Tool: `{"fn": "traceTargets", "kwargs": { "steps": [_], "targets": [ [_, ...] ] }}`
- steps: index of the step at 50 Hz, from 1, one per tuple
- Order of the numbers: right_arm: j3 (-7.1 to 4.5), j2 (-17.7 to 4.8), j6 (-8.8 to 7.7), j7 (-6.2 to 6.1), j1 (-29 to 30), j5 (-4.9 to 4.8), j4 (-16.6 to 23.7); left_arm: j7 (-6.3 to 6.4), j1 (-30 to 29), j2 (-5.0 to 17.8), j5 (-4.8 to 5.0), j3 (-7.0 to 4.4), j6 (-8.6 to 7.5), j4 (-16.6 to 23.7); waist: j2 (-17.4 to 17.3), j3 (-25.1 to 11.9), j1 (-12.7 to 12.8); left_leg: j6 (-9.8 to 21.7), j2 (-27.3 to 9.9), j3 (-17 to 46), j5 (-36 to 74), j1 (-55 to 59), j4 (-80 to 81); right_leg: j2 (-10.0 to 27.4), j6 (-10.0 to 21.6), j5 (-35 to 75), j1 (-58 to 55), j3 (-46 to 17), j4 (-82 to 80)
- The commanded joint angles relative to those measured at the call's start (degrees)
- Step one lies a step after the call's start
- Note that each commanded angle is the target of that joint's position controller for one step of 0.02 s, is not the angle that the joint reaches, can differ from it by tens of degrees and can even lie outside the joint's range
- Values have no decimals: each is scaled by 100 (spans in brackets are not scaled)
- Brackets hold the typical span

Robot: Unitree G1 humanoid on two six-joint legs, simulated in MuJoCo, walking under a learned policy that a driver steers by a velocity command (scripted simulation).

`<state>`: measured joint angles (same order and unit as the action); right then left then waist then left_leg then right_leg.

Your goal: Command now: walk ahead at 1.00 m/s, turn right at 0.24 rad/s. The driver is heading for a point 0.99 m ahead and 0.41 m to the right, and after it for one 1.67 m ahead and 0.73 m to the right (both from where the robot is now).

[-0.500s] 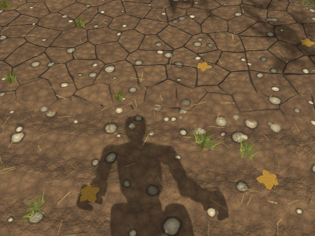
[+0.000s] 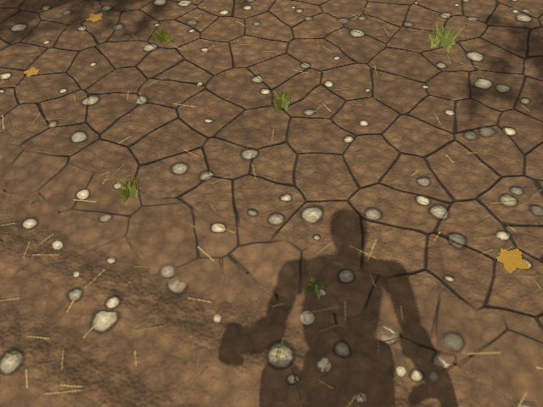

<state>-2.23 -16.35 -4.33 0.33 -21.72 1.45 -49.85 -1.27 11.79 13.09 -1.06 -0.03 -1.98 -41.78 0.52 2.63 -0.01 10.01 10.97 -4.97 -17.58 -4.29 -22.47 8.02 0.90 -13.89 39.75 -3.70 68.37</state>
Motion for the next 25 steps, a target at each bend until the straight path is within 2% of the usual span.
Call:
{"fn": "traceTargets", "kwargs": {
  "steps": [1, 2, 4, 5, 7, 8, 9, 10, 11, 12, 13, 14, 15, 16, 18, 19, 20, 21, 22, 23, 25],
  "targets": [
    [-117, -528, -339, 74, 269, -54, 342, -102, -263, 458, 107, -116, 13, 248, 46, 582, 23, -200, -1370, 384, 3005, -1054, 1727, -97, 210, 1307, -391, 327, -1419],
    [-89, -470, -371, 77, 217, -96, 309, -142, -439, 426, 127, -104, -22, 255, 67, 518, -53, -370, -1264, 78, 3514, -919, 1787, -237, 292, 1810, -582, 610, -1896],
    [-57, -511, -439, 33, -47, -139, 210, -208, -782, 335, 145, -64, -75, 312, -8, 410, -211, -530, -1463, -141, 4346, -403, 2020, -432, 479, 2657, -854, 956, -2654],
    [-51, -582, -458, -7, -113, -125, 177, -225, -816, 374, 143, -70, -93, 300, -91, 324, -190, -630, -1569, -248, 5059, 0, 1969, -563, 570, 2859, -956, 1050, -2945],
    [-81, -796, -395, -157, -125, -70, 170, -236, -636, 592, 86, -126, -90, 178, -407, -14, -20, -851, -1738, -481, 7001, 925, 1415, -989, 669, 2573, -1167, 1323, -3204],
    [-115, -930, -322, -249, -78, -13, 188, -224, -388, 747, 56, -174, -55, 91, -628, -229, 159, -946, -1872, -544, 7919, 1249, 925, -1204, 716, 2145, -1418, 1414, -3209],
    [-156, -1053, -215, -331, 22, 57, 223, -198, 163, 957, 44, -252, -14, -66, -779, -504, 498, -1007, -1985, -577, 8674, 1380, 81, -1435, 784, 1634, -1922, 1490, -3137],
    [-204, -1188, -96, -380, 277, 129, 315, -166, 1129, 1203, 43, -368, 21, -342, -830, -876, 1009, -1021, -2073, -569, 8961, 1185, -1247, -1568, 928, 1120, -2779, 1411, -3050],
    [-262, -1342, 1, -394, 760, 172, 466, -103, 2431, 1441, 38, -519, 46, -698, -707, -1179, 1716, -978, -2050, -514, 8306, 392, -3244, -1375, 1255, 631, -3945, 922, -3328],
    [-192, -993, -20, -286, 1115, 183, 523, -18, 2844, 1594, 95, -634, 85, -879, 105, -992, 1841, -868, -1180, -526, 3532, -1030, -5720, -985, 1515, 334, -4776, 322, -3394],
    [63, -51, -165, -145, 683, 77, 1049, 17, 2080, 1947, -35, -689, 137, -759, 1750, -1090, 628, -1198, -413, 222, -1264, -4115, -7718, 131, 2516, 402, -6204, -2483, -3482],
    [164, -291, -327, -111, 781, 66, 1344, 27, 1717, 1833, 6, -703, 152, -478, 887, -1613, 740, -1046, -662, 1186, -923, -4822, -7614, 681, 2847, -1118, -6314, -4218, -4947],
    [167, -546, -428, -59, 1094, 115, 1359, 72, 1507, 1449, 4, -645, 142, -432, -137, -873, 586, -907, -1049, 1306, -274, -4741, -6832, 645, 2487, -1810, -5342, -4047, -5566],
    [157, -589, -425, -36, 1140, 137, 1322, 62, 1286, 1187, 11, -575, 131, -502, -686, -212, 221, -883, -1293, 1146, -20, -4331, -6157, 380, 2118, -1467, -4216, -3465, -5731],
    [234, -509, -170, -6, 1102, 312, 1394, 112, 1097, 1135, 36, -512, -27, -479, -688, 249, -186, -1096, -1564, 1046, -115, -3746, -5445, -130, 1949, -702, -2843, -2720, -5848],
    [271, -462, -39, 10, 1169, 323, 1464, 95, 1046, 1131, 65, -489, -107, -465, -584, 383, -278, -1194, -1662, 918, -165, -3442, -4924, -378, 1887, -548, -2231, -2342, -5971],
    [306, -432, 28, 33, 1449, 319, 1602, 74, 1010, 1242, 82, -518, -183, -423, -464, 475, -248, -1268, -1708, 720, -18, -3216, -4356, -591, 1860, -182, -1806, -2041, -6106],
    [339, -413, 39, 66, 1828, 275, 1787, 77, 1052, 1320, 85, -549, -235, -406, -324, 572, -144, -1339, -1716, 562, 380, -3077, -3741, -712, 1843, 363, -1564, -1875, -6205],
    [376, -354, 26, 99, 2182, 209, 1919, 79, 1120, 1304, 91, -564, -257, -410, -213, 608, -11, -1386, -1694, 469, 917, -2879, -3113, -841, 1739, 862, -1453, -1719, -6204],
    [416, -255, 11, 124, 2432, 150, 2005, 68, 1198, 1312, 123, -589, -261, -419, -104, 544, 135, -1385, -1622, 413, 1494, -2641, -2502, -968, 1575, 1356, -1517, -1572, -6122],
    [442, -178, -15, 134, 2718, 63, 2091, 39, 1489, 1394, 187, -651, -247, -465, 87, 252, 460, -1316, -1378, 315, 2306, -2348, -1695, -955, 1335, 2364, -2095, -1595, -5948]
  ]
}}
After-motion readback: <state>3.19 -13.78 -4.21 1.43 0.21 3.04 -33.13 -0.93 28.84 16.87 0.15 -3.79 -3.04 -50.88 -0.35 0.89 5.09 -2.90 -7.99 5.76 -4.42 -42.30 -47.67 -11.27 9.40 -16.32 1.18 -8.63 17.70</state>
